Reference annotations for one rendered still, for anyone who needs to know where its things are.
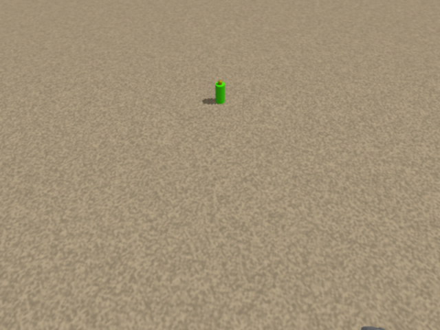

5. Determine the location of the bottle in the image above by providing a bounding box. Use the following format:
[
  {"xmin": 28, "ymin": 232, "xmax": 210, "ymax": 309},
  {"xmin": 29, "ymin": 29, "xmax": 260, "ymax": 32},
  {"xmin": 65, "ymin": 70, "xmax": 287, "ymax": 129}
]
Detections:
[{"xmin": 215, "ymin": 80, "xmax": 225, "ymax": 104}]

